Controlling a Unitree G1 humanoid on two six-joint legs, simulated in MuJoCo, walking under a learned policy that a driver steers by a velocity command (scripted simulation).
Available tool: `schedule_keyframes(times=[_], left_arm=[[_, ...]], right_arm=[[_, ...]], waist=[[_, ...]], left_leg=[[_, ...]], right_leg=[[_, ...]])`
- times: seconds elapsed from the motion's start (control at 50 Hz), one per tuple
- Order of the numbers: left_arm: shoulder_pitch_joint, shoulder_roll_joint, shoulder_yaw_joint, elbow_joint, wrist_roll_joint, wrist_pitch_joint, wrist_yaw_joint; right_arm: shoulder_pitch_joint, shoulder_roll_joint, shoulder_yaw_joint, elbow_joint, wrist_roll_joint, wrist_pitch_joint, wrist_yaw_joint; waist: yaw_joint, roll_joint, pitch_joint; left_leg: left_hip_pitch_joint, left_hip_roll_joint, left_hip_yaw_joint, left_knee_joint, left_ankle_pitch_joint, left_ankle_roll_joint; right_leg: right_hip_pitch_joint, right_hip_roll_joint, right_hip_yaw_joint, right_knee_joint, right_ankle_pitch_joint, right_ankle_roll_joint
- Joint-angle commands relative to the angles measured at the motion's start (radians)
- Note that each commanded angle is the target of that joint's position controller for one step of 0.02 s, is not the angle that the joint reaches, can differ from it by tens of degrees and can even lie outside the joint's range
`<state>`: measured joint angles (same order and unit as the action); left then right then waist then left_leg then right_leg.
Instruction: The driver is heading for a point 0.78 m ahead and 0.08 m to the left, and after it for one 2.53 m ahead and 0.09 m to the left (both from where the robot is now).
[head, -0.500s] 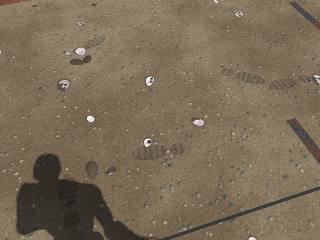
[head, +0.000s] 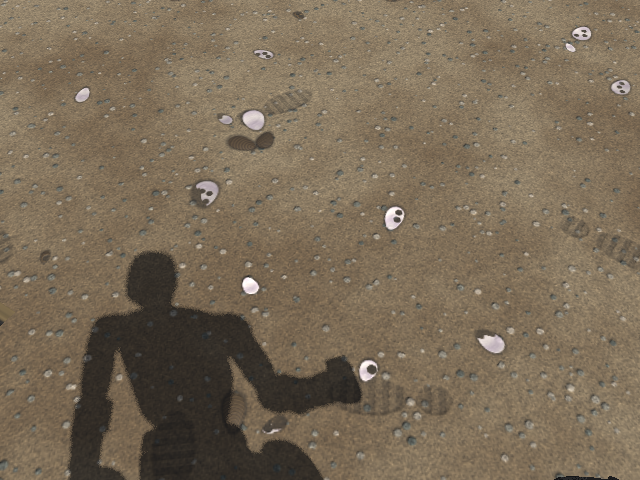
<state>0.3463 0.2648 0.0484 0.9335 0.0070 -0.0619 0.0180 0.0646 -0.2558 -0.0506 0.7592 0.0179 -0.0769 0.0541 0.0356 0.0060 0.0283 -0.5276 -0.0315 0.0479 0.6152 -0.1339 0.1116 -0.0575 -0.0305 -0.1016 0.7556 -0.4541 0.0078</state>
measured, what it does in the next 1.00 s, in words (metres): walks ahead: right foot, then left foot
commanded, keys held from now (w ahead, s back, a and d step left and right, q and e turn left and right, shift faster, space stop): w+q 0.20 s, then w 0.80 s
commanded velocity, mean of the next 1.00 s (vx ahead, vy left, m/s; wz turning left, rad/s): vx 0.50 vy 0.00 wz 0.22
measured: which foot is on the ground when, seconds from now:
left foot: down 0.00-0.50, up 0.52-0.96, down 0.98-1.00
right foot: up 0.00-0.44, down 0.46-0.98, up 1.00-1.00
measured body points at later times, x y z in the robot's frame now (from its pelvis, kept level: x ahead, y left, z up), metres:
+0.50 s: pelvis +0.29 -0.01 +0.01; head +0.32 +0.00 +0.46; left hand +0.47 +0.27 -0.06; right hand +0.36 -0.28 -0.12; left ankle +0.11 +0.07 -0.70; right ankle +0.42 -0.09 -0.72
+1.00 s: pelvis +0.55 +0.08 +0.01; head +0.58 +0.09 +0.46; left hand +0.47 +0.35 -0.13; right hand +0.83 -0.09 -0.06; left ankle +0.64 +0.20 -0.72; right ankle +0.42 -0.09 -0.71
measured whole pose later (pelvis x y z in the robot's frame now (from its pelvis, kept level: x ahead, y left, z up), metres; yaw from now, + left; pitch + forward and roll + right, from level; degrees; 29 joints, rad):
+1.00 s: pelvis +0.55 +0.08 +0.01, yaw +12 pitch +3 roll -1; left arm 0.41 0.29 0.06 0.89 -0.01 -0.05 0.00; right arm 0.04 -0.25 -0.03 0.67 0.01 -0.09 0.03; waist 0.08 0.00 0.01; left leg -0.49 0.01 0.02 0.51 -0.07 0.07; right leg -0.01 0.00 -0.01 0.45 -0.45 0.00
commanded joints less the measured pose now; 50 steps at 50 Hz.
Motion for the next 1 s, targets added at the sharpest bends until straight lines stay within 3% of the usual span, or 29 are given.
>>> schedule_keyframes(times=[0.02,0.04,0.06,0.08,0.1,0.16,0.2,0.26,0.3,0.36,0.42,0.44,0.46,0.48,0.5,0.52,0.54,0.56,0.58,0.62,0.66,0.72,0.78,0.88,0.94,0.96,0.98,1.0], left_arm=[[-0.025,0.135,0.012,-0.133,-0.028,-0.089,-0.026],[-0.098,0.143,0.012,-0.160,-0.043,-0.103,-0.027],[-0.123,0.135,0.015,-0.163,-0.027,-0.103,-0.019],[-0.121,0.143,0.026,-0.163,-0.007,-0.092,-0.010],[-0.108,0.135,0.029,-0.169,0.001,-0.077,-0.009],[-0.121,0.099,0.027,-0.196,0.012,-0.048,-0.001],[-0.206,0.087,0.024,-0.228,0.014,-0.045,0.002],[-0.298,0.053,0.010,-0.250,0.006,-0.053,-0.010],[-0.356,0.052,0.006,-0.267,-0.002,-0.061,-0.022],[-0.419,0.080,0.011,-0.298,-0.007,-0.072,-0.037],[-0.395,0.106,0.019,-0.306,-0.008,-0.083,-0.046],[-0.332,0.120,0.027,-0.292,-0.007,-0.086,-0.044],[-0.212,0.151,0.043,-0.260,-0.002,-0.088,-0.039],[-0.038,0.203,0.057,-0.236,0.010,-0.088,-0.033],[0.091,0.272,0.082,-0.198,0.009,-0.075,-0.034],[0.109,0.191,0.062,-0.183,-0.017,-0.068,-0.041],[0.038,0.140,0.046,-0.195,-0.024,-0.063,-0.037],[-0.036,0.124,0.037,-0.212,-0.015,-0.054,-0.036],[-0.079,0.105,0.028,-0.215,-0.008,-0.050,-0.039],[-0.110,0.090,0.020,-0.213,0.001,-0.054,-0.044],[-0.100,0.109,0.025,-0.199,-0.006,-0.059,-0.045],[-0.072,0.145,0.035,-0.177,-0.012,-0.054,-0.035],[-0.027,0.157,0.037,-0.154,-0.023,-0.043,-0.029],[0.056,0.174,0.040,-0.106,-0.032,-0.022,-0.025],[0.041,0.197,0.047,-0.096,-0.033,-0.005,-0.017],[0.022,0.199,0.046,-0.098,-0.033,-0.001,-0.015],[0.020,0.173,0.035,-0.104,-0.025,0.001,-0.013],[0.028,0.112,0.010,-0.135,0.006,-0.004,-0.010]], right_arm=[[0.341,-0.212,-0.067,0.010,-0.003,0.000,-0.019],[0.280,-0.171,-0.057,-0.005,-0.003,-0.001,-0.023],[0.208,-0.147,-0.049,-0.025,-0.004,-0.002,-0.022],[0.161,-0.119,-0.039,-0.043,-0.011,-0.002,-0.022],[0.143,-0.113,-0.037,-0.055,-0.016,-0.001,-0.024],[0.170,-0.148,-0.048,-0.056,-0.009,-0.006,-0.038],[0.209,-0.169,-0.055,-0.050,-0.004,-0.005,-0.052],[0.259,-0.153,-0.049,-0.035,0.003,0.002,-0.063],[0.300,-0.151,-0.046,-0.017,0.003,0.003,-0.063],[0.344,-0.154,-0.045,0.005,0.002,0.008,-0.064],[0.344,-0.170,-0.050,0.012,-0.003,0.020,-0.069],[0.325,-0.173,-0.050,0.008,-0.003,0.024,-0.070],[0.304,-0.156,-0.042,-0.001,-0.006,0.025,-0.068],[0.280,-0.124,-0.026,-0.028,-0.019,0.022,-0.066],[0.427,-0.052,-0.004,-0.022,0.000,0.006,-0.061],[0.412,-0.098,-0.006,-0.016,0.005,-0.006,-0.057],[0.308,-0.162,-0.023,-0.034,0.017,-0.010,-0.053],[0.235,-0.157,-0.021,-0.053,0.010,-0.010,-0.053],[0.197,-0.144,-0.023,-0.063,-0.006,-0.010,-0.051],[0.228,-0.112,-0.024,-0.055,-0.010,-0.001,-0.051],[0.231,-0.083,-0.018,-0.055,-0.012,0.006,-0.053],[0.137,-0.065,-0.009,-0.085,-0.019,0.002,-0.055],[0.037,-0.046,0.000,-0.106,-0.014,-0.007,-0.046],[-0.093,-0.062,-0.003,-0.156,0.000,-0.017,-0.023],[-0.053,-0.096,-0.015,-0.158,-0.002,-0.025,-0.013],[0.038,-0.120,-0.029,-0.133,-0.006,-0.026,-0.017],[0.192,-0.172,-0.054,-0.089,-0.011,-0.025,-0.026],[0.379,-0.255,-0.073,-0.062,-0.023,-0.019,-0.038]], waist=[[-0.150,0.158,-0.339],[-0.131,0.089,-0.217],[-0.086,-0.006,-0.135],[-0.049,-0.015,-0.098],[-0.022,0.006,-0.084],[-0.009,0.034,-0.062],[-0.035,0.038,-0.041],[-0.082,0.066,-0.043],[-0.113,0.077,-0.034],[-0.133,0.077,-0.011],[-0.107,0.099,-0.013],[-0.068,0.109,-0.040],[-0.009,0.096,-0.122],[0.068,0.033,-0.264],[0.047,-0.242,-0.408],[0.060,-0.259,-0.374],[0.062,-0.157,-0.208],[0.038,-0.063,-0.117],[0.014,-0.033,-0.046],[-0.032,-0.078,-0.031],[-0.043,-0.091,-0.032],[-0.023,-0.068,-0.022],[0.014,-0.067,-0.010],[0.051,-0.077,0.023],[0.003,-0.097,-0.003],[-0.053,-0.093,-0.056],[-0.119,-0.070,-0.164],[-0.175,0.082,-0.327]], left_leg=[[0.901,0.349,-0.780,-0.306,-0.118,0.272],[0.752,0.308,-0.623,-0.313,-0.066,0.227],[0.582,0.265,-0.515,-0.332,0.028,0.199],[0.464,0.231,-0.446,-0.357,0.111,0.181],[0.389,0.208,-0.422,-0.382,0.145,0.182],[0.287,0.175,-0.345,-0.413,0.244,0.193],[0.269,0.149,-0.315,-0.413,0.251,0.170],[0.277,0.110,-0.258,-0.395,0.191,0.116],[0.297,0.128,-0.278,-0.393,0.135,0.107],[0.429,0.185,-0.340,-0.332,0.146,0.108],[0.530,0.229,-0.389,-0.263,0.265,0.090],[0.533,0.212,-0.376,-0.207,0.398,0.076],[0.505,0.160,-0.334,-0.079,0.522,0.053],[0.355,0.101,-0.279,0.172,0.397,0.018],[-0.032,-0.054,-0.180,0.538,-0.080,-0.065],[-0.192,-0.043,-0.232,0.647,-0.436,-0.066],[-0.263,0.014,-0.229,0.697,-0.365,-0.062],[-0.247,0.065,-0.179,0.664,-0.277,-0.063],[-0.228,0.095,-0.156,0.596,-0.225,-0.068],[-0.136,0.134,-0.141,0.516,-0.173,-0.078],[-0.125,0.144,-0.116,0.450,-0.136,-0.096],[-0.146,0.153,-0.098,0.273,0.012,-0.116],[-0.091,0.125,-0.072,0.079,0.170,-0.116],[-0.090,0.093,-0.065,-0.060,0.161,-0.092],[0.004,0.066,-0.047,-0.114,0.058,-0.051],[0.141,0.037,-0.019,-0.147,0.061,-0.028],[0.380,0.057,-0.036,-0.134,0.090,0.007],[0.682,0.276,-0.290,-0.105,0.146,0.079]], right_leg=[[-0.744,0.034,0.228,0.671,-0.056,-0.024],[-0.755,-0.012,0.205,0.615,0.033,-0.042],[-0.706,-0.051,0.192,0.520,0.096,-0.039],[-0.633,-0.079,0.189,0.443,0.132,-0.030],[-0.579,-0.089,0.190,0.406,0.148,-0.020],[-0.558,-0.079,0.163,0.278,0.223,0.026],[-0.576,-0.060,0.155,0.134,0.345,0.045],[-0.513,-0.026,0.141,-0.099,0.546,0.040],[-0.478,-0.010,0.134,-0.172,0.614,0.031],[-0.532,-0.005,0.146,-0.238,0.544,0.000],[-0.506,0.010,0.134,-0.283,0.409,-0.043],[-0.413,0.031,0.110,-0.315,0.394,-0.065],[-0.228,0.026,0.110,-0.326,0.436,-0.101],[0.055,-0.115,0.254,-0.282,0.486,-0.175],[0.446,-0.321,0.652,-0.313,0.322,-0.341],[0.449,-0.364,0.835,-0.426,0.148,-0.337],[0.312,-0.333,0.722,-0.450,0.071,-0.290],[0.165,-0.294,0.608,-0.478,0.121,-0.262],[0.046,-0.254,0.532,-0.515,0.202,-0.255],[-0.071,-0.198,0.433,-0.564,0.322,-0.243],[-0.108,-0.182,0.357,-0.593,0.430,-0.256],[-0.102,-0.167,0.272,-0.615,0.536,-0.250],[-0.098,-0.133,0.200,-0.611,0.540,-0.216],[0.021,-0.193,0.225,-0.562,0.507,-0.201],[0.087,-0.219,0.230,-0.472,0.655,-0.172],[0.076,-0.189,0.198,-0.367,0.804,-0.152],[-0.005,-0.137,0.155,-0.178,0.832,-0.121],[-0.222,-0.061,0.099,0.163,0.500,-0.080]])
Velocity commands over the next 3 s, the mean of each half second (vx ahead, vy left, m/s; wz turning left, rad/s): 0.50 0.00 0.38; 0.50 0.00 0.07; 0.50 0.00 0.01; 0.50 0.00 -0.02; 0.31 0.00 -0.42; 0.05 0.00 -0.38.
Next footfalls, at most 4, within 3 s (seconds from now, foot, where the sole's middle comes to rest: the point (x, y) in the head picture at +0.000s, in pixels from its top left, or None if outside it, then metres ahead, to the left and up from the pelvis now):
0.46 right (384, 477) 0.46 -0.08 -0.75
0.98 left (245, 368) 0.68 0.22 -0.75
1.52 right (326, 247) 1.02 0.05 -0.75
2.08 left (219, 177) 1.25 0.35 -0.75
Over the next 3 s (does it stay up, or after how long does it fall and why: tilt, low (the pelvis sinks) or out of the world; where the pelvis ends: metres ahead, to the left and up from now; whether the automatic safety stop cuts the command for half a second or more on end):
stays up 1.33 0.24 0.01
